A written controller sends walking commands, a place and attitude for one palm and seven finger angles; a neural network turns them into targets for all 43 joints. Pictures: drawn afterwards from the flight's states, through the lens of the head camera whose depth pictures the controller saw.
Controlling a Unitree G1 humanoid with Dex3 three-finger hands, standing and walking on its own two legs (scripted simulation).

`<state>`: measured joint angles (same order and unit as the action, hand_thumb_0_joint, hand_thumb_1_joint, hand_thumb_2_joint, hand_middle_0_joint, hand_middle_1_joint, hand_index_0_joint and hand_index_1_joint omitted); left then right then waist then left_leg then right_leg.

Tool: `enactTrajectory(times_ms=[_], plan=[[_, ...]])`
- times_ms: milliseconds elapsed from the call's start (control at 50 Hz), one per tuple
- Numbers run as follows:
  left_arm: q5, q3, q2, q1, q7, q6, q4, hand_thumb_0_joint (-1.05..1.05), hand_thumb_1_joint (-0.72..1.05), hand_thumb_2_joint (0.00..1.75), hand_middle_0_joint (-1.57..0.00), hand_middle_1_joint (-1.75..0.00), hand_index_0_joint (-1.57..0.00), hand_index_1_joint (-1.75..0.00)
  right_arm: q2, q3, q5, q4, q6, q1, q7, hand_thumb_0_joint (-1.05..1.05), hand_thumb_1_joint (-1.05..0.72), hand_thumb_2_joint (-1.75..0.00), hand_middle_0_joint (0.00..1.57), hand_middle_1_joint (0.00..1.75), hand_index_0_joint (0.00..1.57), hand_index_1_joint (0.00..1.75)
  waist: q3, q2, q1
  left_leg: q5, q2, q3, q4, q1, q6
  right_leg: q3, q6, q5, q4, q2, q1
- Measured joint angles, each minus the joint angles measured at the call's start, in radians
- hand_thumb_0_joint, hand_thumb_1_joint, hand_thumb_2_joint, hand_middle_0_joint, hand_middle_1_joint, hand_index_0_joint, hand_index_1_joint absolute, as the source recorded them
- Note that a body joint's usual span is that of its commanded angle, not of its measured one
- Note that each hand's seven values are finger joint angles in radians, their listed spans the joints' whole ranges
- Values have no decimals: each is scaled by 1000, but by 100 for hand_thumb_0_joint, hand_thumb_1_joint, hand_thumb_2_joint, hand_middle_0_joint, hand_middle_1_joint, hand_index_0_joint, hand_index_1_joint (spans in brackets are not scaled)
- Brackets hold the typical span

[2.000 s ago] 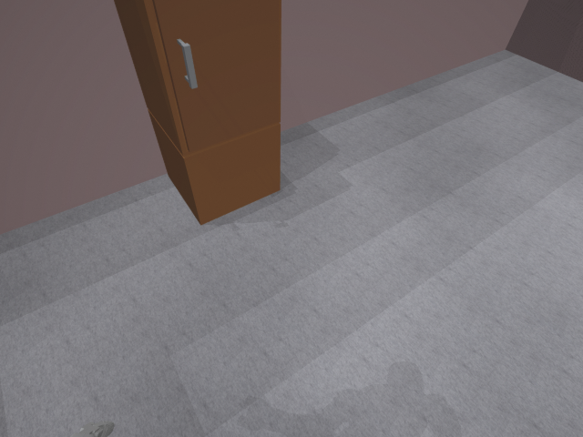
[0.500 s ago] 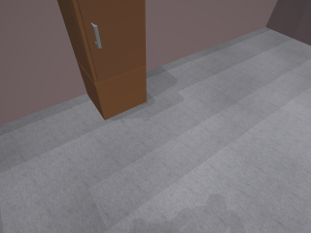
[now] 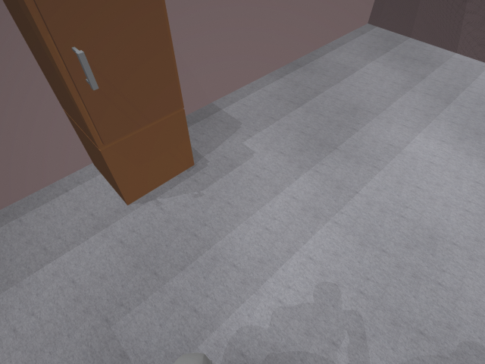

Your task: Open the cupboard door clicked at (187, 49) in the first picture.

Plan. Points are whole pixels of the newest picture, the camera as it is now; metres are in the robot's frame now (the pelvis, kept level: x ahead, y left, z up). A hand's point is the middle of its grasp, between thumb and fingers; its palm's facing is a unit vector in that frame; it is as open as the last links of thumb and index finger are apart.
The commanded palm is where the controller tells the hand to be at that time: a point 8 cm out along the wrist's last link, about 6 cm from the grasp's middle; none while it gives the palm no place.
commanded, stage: walk to a spot facing it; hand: left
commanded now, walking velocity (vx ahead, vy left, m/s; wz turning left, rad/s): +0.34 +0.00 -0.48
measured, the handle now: (85, 68) +0.92 +0.61 -0.01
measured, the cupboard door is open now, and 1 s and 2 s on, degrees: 0 0 0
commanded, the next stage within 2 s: turn to face it in 1.44 s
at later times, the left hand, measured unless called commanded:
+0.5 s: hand (141, 276) +0.31 +0.26 -0.17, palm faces -0.23 -0.95 -0.21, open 7.4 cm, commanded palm none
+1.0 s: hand (245, 194) +0.57 +0.05 -0.17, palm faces -0.56 -0.81 -0.19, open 7.3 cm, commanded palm none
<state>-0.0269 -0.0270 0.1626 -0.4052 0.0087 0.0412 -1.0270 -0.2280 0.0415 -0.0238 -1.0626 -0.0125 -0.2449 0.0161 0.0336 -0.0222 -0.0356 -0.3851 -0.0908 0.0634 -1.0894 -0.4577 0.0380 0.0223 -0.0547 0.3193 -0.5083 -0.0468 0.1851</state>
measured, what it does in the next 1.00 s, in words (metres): walks ahead, turning right: left foot, then right foot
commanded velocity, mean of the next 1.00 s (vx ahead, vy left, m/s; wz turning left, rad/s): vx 0.34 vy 0.00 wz -0.50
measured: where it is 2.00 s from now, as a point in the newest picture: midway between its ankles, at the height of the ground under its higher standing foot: (292, 279)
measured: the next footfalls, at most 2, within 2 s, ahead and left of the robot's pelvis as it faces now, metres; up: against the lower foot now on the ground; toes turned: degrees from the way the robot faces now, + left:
left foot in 0.28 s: +0.26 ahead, +0.16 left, +0.00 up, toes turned -3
right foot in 0.84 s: +0.40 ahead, -0.15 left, +0.00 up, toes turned -36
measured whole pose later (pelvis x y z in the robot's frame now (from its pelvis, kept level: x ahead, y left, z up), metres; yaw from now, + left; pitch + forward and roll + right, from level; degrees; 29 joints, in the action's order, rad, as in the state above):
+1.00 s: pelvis +0.38 -0.04 -0.01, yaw -33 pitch +0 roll -1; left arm -0.02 -0.06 0.18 -0.15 0.01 0.04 -0.95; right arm -0.17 0.04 -0.03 -1.02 0.01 -0.30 0.00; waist 0.09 0.00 0.07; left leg -0.36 -0.18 0.07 -1.22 -0.49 0.06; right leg 0.09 -0.08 0.23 -0.55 -0.05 0.31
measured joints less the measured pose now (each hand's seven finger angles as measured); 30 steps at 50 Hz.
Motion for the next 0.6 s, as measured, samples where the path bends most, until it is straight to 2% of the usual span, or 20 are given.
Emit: enactTrajectory(times_ms=[80, 140, 200, 260, 280, 320, 360, 400, 480, 600], plan=[[-3, 4, -23, -41, -1, 5, -26, 1, 90, 89, -20, -30, -20, -30, 19, 10, 2, 52, 13, 52, 7, 1, -91, -90, 20, 30, 20, 30, -2, 18, 6, 103, -13, 1, 67, -98, 17, -50, 8, -30, 106, 1, -63], [-6, 1, -27, -54, -4, 7, -38, 1, 90, 89, -20, -30, -20, -30, 32, 14, 4, 83, 20, 93, 12, 1, -91, -90, 20, 30, 20, 30, 0, 26, -1, 147, -17, -7, 157, -127, 20, -85, 21, -24, 145, 4, -101], [-8, -7, -18, -52, -7, 5, -42, 1, 90, 89, -21, -30, -20, -30, 43, 12, 7, 106, 29, 128, 15, 1, -91, -90, 20, 30, 20, 30, 5, 37, -16, 158, -9, -7, 289, -102, 12, -116, 41, 10, 145, 12, -133], [-6, -22, 1, -50, -9, -1, -40, 1, 90, 89, -21, -30, -20, -30, 52, 3, 9, 128, 53, 147, 11, 0, -90, -90, 20, 30, 20, 30, 5, 52, -25, 167, 15, 9, 465, -4, -3, -151, 63, 88, 73, 25, -144], [-2, -29, 5, -55, -8, -4, -38, 1, 90, 89, -21, -30, -20, -30, 49, -2, 5, 137, 67, 150, 7, 0, -90, -90, 20, 30, 20, 30, 1, 46, -25, 185, 10, 11, 511, 32, -18, -156, 59, 128, -11, 17, -117], [4, -42, 30, -21, -3, -20, -42, 1, 90, 89, -20, -30, -20, -30, 64, -8, -1, 142, 87, 156, -3, 0, -90, -90, 20, 30, 20, 30, 15, 68, -19, 161, 8, 48, 437, 34, -49, -132, 38, 193, -325, 23, 0], [-1, -55, 56, 21, 1, -32, -38, 1, 90, 89, -20, -30, -20, -30, 79, -15, -3, 141, 91, 136, -9, 0, -90, -90, 20, 30, 21, 30, 17, 80, -10, 119, 0, 85, 433, 77, -63, -79, 27, 161, -588, 33, 123], [-8, -67, 81, 69, 11, -41, -18, 1, 91, 89, -20, -30, -20, -30, 91, -15, -5, 127, 93, 97, -16, 0, -90, -90, 20, 30, 21, 30, 13, 84, 0, 118, -2, 112, 487, 135, -62, -21, 28, 84, -707, 59, 224], [-15, -83, 103, 151, 23, -50, 47, 1, 91, 89, -20, -30, -19, -30, 83, 6, 2, 81, 96, 10, -35, -1, -93, -90, 21, 30, 21, 30, -3, 81, 13, 125, 5, 173, 605, 238, -69, 28, 47, -45, -713, 110, 369], [-21, -79, 98, 260, 36, -68, 100, 1, 91, 90, -19, -30, -19, -30, 40, 14, 0, 22, 93, -107, -34, -1, -93, -90, 20, 30, 20, 30, 5, 67, 51, 100, 19, 251, 710, 368, -64, 37, 74, -163, -537, 158, 454]])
